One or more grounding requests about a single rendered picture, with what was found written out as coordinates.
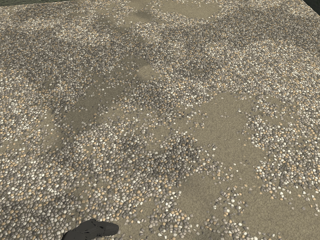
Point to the left robot hand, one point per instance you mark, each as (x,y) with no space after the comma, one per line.
(91,229)

